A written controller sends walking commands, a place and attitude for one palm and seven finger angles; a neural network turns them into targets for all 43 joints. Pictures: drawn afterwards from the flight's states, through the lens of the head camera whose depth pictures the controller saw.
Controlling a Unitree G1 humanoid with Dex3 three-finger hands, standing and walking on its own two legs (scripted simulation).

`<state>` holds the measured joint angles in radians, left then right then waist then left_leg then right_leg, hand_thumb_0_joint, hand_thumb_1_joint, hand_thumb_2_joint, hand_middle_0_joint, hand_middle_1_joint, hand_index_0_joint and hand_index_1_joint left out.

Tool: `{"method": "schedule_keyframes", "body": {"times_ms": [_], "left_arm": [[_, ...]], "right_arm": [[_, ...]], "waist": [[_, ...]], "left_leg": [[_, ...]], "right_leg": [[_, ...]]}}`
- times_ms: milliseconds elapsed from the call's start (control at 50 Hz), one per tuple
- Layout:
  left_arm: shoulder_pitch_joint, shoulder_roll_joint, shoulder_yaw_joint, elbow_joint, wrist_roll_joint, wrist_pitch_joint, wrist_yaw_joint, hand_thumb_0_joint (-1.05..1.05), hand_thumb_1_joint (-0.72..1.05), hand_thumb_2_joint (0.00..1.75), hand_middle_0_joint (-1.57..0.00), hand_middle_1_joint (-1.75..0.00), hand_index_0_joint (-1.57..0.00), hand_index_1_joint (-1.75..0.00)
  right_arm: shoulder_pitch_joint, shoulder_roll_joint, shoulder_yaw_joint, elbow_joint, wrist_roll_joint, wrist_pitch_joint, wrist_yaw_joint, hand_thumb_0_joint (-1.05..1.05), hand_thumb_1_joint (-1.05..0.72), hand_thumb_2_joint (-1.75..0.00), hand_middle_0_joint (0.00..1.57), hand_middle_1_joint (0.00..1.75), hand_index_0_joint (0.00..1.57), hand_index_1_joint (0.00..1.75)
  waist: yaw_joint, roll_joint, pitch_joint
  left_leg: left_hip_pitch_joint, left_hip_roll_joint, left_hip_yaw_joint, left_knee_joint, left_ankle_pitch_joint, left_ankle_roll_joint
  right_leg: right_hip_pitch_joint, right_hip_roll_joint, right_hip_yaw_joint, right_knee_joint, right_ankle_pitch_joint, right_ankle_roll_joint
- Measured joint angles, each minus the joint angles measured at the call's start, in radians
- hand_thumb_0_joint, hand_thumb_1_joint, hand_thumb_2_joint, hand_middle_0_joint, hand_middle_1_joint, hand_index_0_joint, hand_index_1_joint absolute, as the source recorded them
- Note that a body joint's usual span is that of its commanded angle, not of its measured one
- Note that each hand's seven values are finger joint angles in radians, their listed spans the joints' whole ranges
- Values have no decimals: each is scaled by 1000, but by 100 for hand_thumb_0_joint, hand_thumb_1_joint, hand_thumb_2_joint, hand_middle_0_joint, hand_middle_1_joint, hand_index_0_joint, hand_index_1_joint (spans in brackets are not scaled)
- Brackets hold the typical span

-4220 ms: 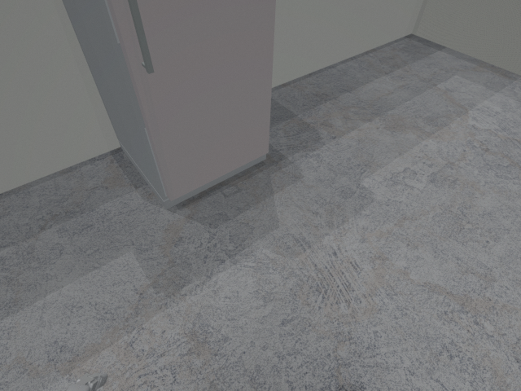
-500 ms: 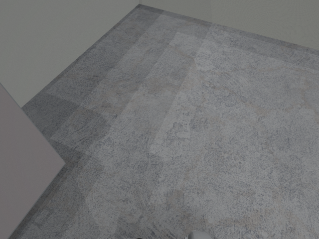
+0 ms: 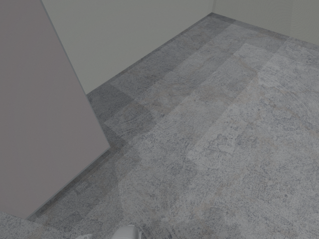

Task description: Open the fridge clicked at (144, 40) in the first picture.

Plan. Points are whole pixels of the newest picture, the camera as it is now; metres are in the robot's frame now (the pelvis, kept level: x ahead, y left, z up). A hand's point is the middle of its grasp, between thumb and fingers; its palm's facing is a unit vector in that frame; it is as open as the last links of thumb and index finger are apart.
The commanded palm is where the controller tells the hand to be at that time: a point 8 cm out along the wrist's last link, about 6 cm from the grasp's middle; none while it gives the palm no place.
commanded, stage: turn to face it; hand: left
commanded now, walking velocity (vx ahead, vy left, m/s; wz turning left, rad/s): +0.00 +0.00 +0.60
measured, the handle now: out of the picture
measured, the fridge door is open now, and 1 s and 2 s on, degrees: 0 0 0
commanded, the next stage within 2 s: take the last steps up to it in 1.34 s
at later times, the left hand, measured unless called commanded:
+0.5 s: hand out of the picture +0.07 +0.28 -0.16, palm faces +0.29 -0.92 -0.26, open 7.4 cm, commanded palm none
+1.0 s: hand out of the picture -0.03 +0.21 -0.16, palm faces +0.57 -0.78 -0.27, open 7.4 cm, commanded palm none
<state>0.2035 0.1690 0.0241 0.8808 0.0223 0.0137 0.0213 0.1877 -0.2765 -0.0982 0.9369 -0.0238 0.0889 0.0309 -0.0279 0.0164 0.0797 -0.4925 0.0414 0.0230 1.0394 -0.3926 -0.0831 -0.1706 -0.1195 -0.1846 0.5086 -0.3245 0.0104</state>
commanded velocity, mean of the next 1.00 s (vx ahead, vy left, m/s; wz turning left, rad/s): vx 0.00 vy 0.00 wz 0.57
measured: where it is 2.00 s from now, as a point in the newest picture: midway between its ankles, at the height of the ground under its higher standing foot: outside the picture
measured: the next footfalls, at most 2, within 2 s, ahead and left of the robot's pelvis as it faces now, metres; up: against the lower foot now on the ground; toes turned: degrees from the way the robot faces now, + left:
left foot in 0.14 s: +0.03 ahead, +0.15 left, +0.00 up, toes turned +12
right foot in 0.64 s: +0.11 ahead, -0.08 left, +0.00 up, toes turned +20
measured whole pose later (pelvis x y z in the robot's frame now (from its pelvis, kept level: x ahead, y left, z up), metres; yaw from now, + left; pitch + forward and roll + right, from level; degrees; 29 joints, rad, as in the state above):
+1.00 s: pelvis +0.03 +0.01 +0.00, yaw +36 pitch -1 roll +1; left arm 0.24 0.20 0.03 0.88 0.03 0.02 0.02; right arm 0.16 -0.27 -0.08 0.95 -0.02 0.09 0.03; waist -0.01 0.01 0.10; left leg -0.42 0.05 0.04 0.94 -0.42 -0.07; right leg -0.18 -0.14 -0.24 0.54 -0.32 0.01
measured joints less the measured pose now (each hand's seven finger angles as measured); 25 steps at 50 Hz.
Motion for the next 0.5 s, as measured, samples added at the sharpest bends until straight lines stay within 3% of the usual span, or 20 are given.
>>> {"method": "schedule_keyframes", "body": {"times_ms": [100,140,160,220,280,380,500], "left_arm": [[28,27,8,11,5,10,-6,0,90,90,-20,-30,-21,-30],[45,48,18,19,2,17,-8,0,90,90,-20,-30,-21,-30],[50,63,25,25,-3,22,-9,0,90,90,-20,-30,-21,-30],[38,102,41,47,-7,56,-3,0,90,90,-20,-30,-20,-30],[16,118,53,54,-9,67,-4,1,91,90,-20,-30,-20,-30],[-25,118,54,21,-9,52,-13,1,91,90,-20,-30,-20,-30],[-80,98,43,-7,-13,47,-9,0,91,90,-20,-30,-20,-30]], "right_arm": [[-56,7,18,-15,5,-5,4,1,-91,-90,19,30,20,29],[-68,10,25,-33,6,-21,6,1,-91,-90,19,30,20,29],[-75,14,27,-40,4,-34,6,1,-91,-90,19,30,20,29],[-89,33,40,-54,10,-62,0,1,-91,-90,20,30,20,29],[-74,44,48,-58,7,-69,-16,1,-91,-90,20,30,20,29],[-43,49,55,-41,5,-62,-21,0,-91,-90,20,30,20,29],[-6,56,50,-29,1,-57,-19,1,-90,-90,20,30,20,30]], "waist": [[34,-29,30],[39,-45,31],[41,-59,32],[51,-84,47],[44,-69,41],[37,-47,21],[10,-31,2]], "left_leg": [[106,7,51,-229,-22,19],[171,-3,72,-378,57,33],[184,-18,75,-415,64,66],[174,-35,59,-389,43,120],[199,-36,20,-447,74,123],[237,-57,-37,-539,126,129],[248,-87,-97,-561,141,123]], "right_leg": [[-23,-41,-53,63,-38,28],[-45,-64,-74,119,-70,47],[-75,-84,-67,182,-87,55],[-198,-52,53,466,-230,76],[-282,-11,104,619,-186,87],[-327,11,153,597,-81,102],[-285,42,180,439,-97,108]]}}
